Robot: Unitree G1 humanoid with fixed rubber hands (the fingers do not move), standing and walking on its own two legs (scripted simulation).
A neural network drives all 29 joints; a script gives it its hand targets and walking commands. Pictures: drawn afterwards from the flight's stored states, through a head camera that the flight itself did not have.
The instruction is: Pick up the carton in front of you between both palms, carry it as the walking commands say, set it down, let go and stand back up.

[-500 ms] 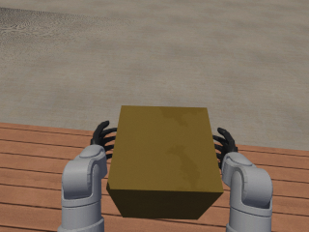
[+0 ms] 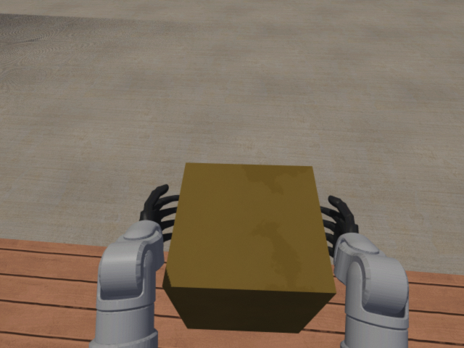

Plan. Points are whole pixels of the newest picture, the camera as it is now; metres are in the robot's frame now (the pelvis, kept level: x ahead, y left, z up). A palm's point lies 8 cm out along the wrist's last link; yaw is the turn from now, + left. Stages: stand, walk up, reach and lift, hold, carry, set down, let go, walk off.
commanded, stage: carry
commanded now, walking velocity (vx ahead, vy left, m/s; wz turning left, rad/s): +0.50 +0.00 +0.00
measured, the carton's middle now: (245, 253) +0.28 +0.00 +0.01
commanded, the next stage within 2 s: none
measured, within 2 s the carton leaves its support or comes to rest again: neither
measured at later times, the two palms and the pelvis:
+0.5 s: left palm (180, 77) +0.69 +0.16 +0.11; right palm (303, 82) +0.67 -0.14 +0.11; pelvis +0.32 +0.02 -0.01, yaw -2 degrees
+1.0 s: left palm (211, 33) +1.04 +0.12 +0.08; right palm (300, 39) +1.02 -0.18 +0.07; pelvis +0.68 -0.01 -0.07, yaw +1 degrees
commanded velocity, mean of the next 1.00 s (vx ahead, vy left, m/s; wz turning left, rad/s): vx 0.50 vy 0.00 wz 0.00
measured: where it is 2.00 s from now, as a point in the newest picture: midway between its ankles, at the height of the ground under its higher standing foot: (262, 166)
